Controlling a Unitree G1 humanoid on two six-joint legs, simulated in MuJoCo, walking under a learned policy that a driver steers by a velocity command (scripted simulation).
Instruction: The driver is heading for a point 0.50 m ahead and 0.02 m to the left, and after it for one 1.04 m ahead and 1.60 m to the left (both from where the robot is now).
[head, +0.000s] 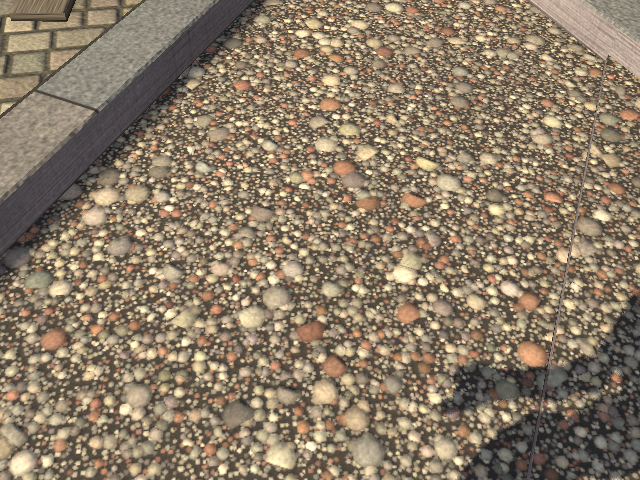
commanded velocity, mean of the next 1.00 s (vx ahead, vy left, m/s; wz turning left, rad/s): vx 0.34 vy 0.00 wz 0.17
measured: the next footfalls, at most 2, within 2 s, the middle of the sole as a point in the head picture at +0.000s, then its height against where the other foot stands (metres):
right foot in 0.28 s outside the picture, level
left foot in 0.76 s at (258, 453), level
